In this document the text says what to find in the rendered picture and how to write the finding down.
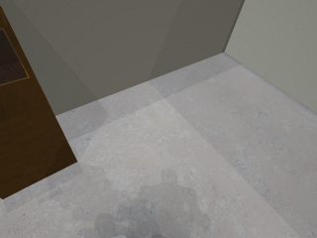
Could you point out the cabinet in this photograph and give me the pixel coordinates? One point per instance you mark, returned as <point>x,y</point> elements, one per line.
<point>32,144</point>

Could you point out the drawer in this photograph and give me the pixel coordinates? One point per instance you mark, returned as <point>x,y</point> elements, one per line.
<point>11,67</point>

